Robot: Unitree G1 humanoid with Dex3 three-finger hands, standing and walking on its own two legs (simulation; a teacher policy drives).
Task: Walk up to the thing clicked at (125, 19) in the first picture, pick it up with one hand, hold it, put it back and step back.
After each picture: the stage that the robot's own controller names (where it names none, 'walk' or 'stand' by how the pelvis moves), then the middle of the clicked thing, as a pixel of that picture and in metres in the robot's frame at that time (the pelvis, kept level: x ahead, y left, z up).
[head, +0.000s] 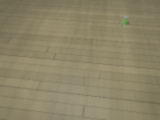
stand; (125, 20) +1.99 -0.65 -0.72
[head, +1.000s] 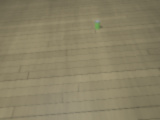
walk; (97, 24) +1.94 -0.12 -0.70
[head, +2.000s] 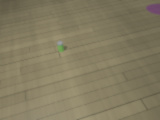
walk; (60, 46) +1.36 +0.30 -0.72
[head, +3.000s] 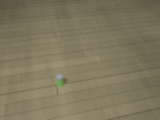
walk; (59, 80) +0.88 +0.22 -0.70
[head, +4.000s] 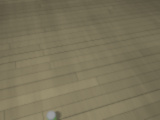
walk; (51, 118) +0.52 +0.20 -0.71
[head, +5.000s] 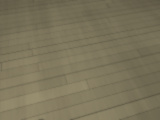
stand; out of the picture +0.40 +0.34 -0.68
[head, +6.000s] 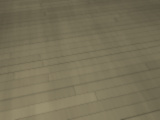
stand; out of the picture +0.41 +0.30 -0.72
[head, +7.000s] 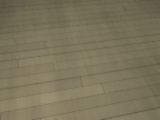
walk; out of the picture +0.38 +0.22 -0.70
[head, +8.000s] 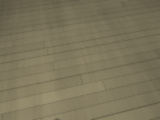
walk; out of the picture +0.38 +0.26 -0.67
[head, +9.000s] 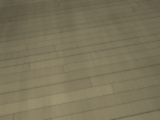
stand; out of the picture +0.41 +0.24 -0.67
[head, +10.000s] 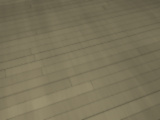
walk; out of the picture +0.40 +0.29 -0.69
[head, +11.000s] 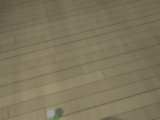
stand; (52, 115) +0.42 +0.32 -0.68
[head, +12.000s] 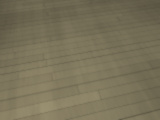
stand; out of the picture +0.43 +0.27 -0.72
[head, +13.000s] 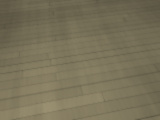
stand; out of the picture +0.42 +0.26 -0.72
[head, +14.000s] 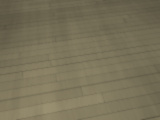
stand; out of the picture +0.41 +0.27 -0.72
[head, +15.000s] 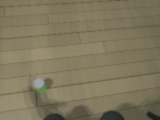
go down; (40, 85) +0.47 +0.23 -0.51
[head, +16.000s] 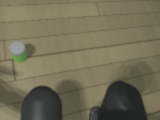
go down; (18, 52) +0.51 +0.25 -0.31
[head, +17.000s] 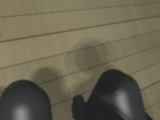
close in; out of the picture +0.50 +0.28 -0.25
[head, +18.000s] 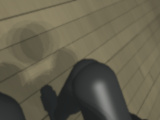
close; out of the picture +0.49 +0.32 -0.24
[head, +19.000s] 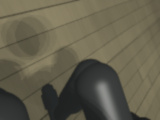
lift; out of the picture +0.47 +0.31 -0.24
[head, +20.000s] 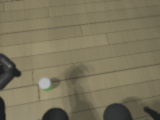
close; (45, 84) +0.46 +0.20 -0.46
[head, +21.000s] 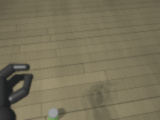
lift; (53, 115) +0.44 +0.19 -0.61
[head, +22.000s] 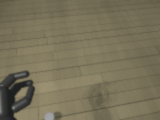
hold; (49, 119) +0.41 +0.21 -0.65
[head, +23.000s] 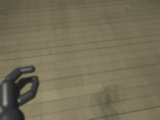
hold; out of the picture +0.42 +0.21 -0.67
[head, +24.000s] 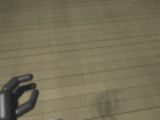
hold; out of the picture +0.42 +0.21 -0.67
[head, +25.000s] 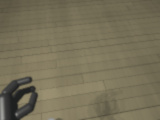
hold; out of the picture +0.42 +0.21 -0.66
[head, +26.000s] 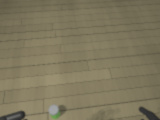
stand; (54, 112) +0.43 +0.19 -0.60
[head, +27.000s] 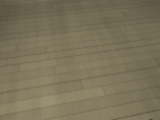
stand; out of the picture +0.41 +0.20 -0.65
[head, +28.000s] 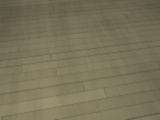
hold; out of the picture +0.41 +0.20 -0.66
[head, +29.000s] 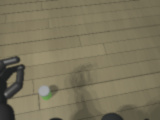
close; (45, 93) +0.45 +0.21 -0.52
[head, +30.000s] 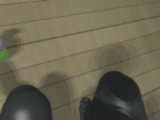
hold; out of the picture +0.49 +0.24 -0.26
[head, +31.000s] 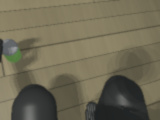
hold; (11, 51) +0.50 +0.22 -0.27
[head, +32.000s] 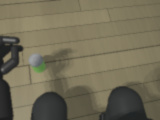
close; (37, 63) +0.50 +0.20 -0.34
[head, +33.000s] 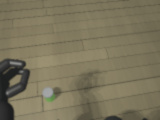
close; (49, 94) +0.46 +0.20 -0.53
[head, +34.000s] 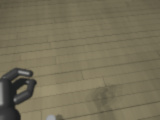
close; out of the picture +0.43 +0.20 -0.66
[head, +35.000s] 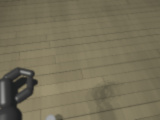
close; out of the picture +0.42 +0.20 -0.66
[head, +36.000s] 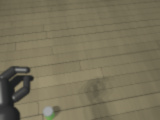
close; (49, 113) +0.43 +0.21 -0.64
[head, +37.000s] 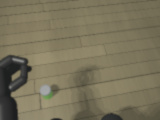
close; (46, 92) +0.46 +0.20 -0.53
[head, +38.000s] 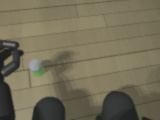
hold; (36, 68) +0.50 +0.20 -0.39
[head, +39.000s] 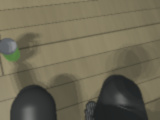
hold; (10, 50) +0.50 +0.22 -0.28
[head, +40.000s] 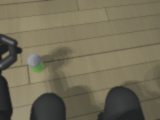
hold; (36, 63) +0.50 +0.20 -0.35
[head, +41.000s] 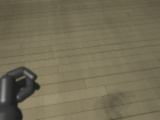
crouch; out of the picture +0.42 +0.20 -0.66
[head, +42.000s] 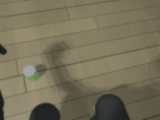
crouch; (31, 73) +0.48 +0.21 -0.43
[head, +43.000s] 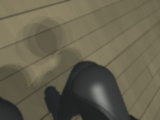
lower; out of the picture +0.49 +0.29 -0.24
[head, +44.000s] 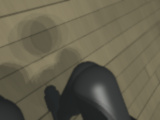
lower; out of the picture +0.49 +0.30 -0.24
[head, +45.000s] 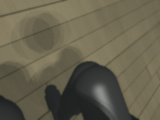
lower; out of the picture +0.49 +0.30 -0.25
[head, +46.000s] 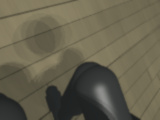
lower; out of the picture +0.49 +0.29 -0.25
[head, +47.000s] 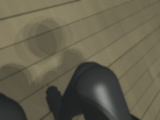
loosen; out of the picture +0.48 +0.29 -0.25
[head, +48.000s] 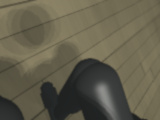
withdraw; out of the picture +0.47 +0.28 -0.24
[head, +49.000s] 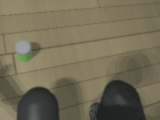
walk; (23, 51) +0.50 +0.22 -0.31
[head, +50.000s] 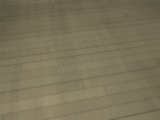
stand; out of the picture +0.42 +0.19 -0.66
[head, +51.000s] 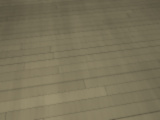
stand; out of the picture +0.43 +0.20 -0.67
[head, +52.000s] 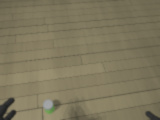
withdraw; (48, 106) +0.45 +0.20 -0.60
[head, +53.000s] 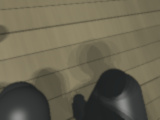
rise; out of the picture +0.51 +0.24 -0.24
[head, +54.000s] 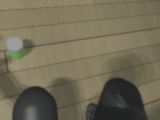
rise; (16, 48) +0.51 +0.22 -0.29
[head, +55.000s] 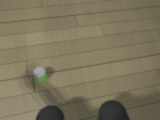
stand; (40, 74) +0.49 +0.20 -0.47
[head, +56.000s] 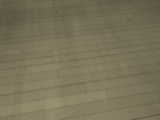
withdraw; out of the picture +0.43 +0.19 -0.66
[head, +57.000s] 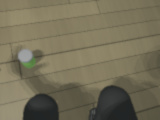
withdraw; (27, 59) +0.51 +0.20 -0.38
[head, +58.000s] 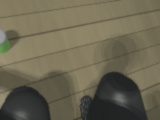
rise; out of the picture +0.51 +0.23 -0.27
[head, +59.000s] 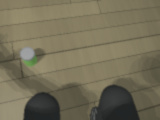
rise; (29, 57) +0.52 +0.21 -0.37
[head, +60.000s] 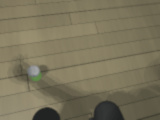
rise; (34, 73) +0.49 +0.20 -0.49
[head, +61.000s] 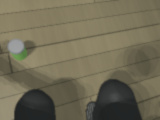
lower; (18, 50) +0.52 +0.21 -0.33
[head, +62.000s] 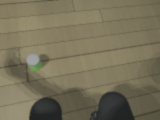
withdraw; (34, 62) +0.51 +0.20 -0.42
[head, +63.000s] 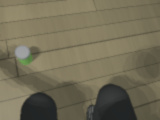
stand; (24, 55) +0.52 +0.21 -0.37
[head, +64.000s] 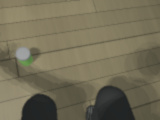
stand; (24, 56) +0.51 +0.21 -0.39
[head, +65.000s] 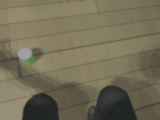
lower; (26, 56) +0.51 +0.21 -0.38
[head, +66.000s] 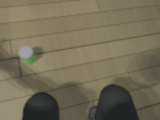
lower; (27, 55) +0.52 +0.21 -0.37
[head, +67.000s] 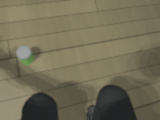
stand; (25, 56) +0.52 +0.21 -0.38
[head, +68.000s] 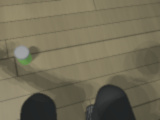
lower; (23, 55) +0.51 +0.21 -0.39
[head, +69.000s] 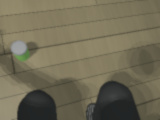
lower; (21, 51) +0.52 +0.21 -0.35
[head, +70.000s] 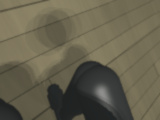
lower; out of the picture +0.50 +0.27 -0.25
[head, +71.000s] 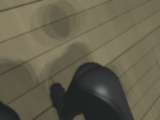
stand; out of the picture +0.53 +0.32 -0.26
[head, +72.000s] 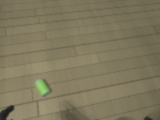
stand; (42, 87) +0.57 +0.21 -0.60
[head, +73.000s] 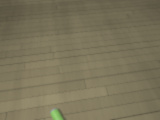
stand; (56, 116) +0.55 +0.17 -0.68
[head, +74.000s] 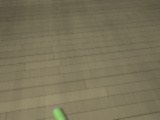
stand; (59, 115) +0.56 +0.16 -0.68
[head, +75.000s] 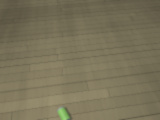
stand; (63, 114) +0.57 +0.17 -0.74
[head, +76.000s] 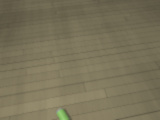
stand; (62, 116) +0.57 +0.18 -0.75
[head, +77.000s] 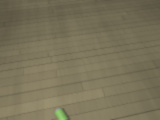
walk; (61, 116) +0.57 +0.18 -0.75
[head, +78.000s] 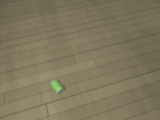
walk; (57, 86) +0.69 +0.23 -0.72
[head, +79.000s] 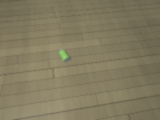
walk; (64, 55) +1.01 +0.16 -0.72
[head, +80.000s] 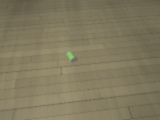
stand; (71, 56) +1.22 +0.16 -0.73
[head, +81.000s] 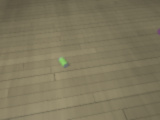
stand; (63, 62) +1.20 +0.19 -0.75
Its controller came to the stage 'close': yes
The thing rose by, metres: 0.01
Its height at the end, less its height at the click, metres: -0.02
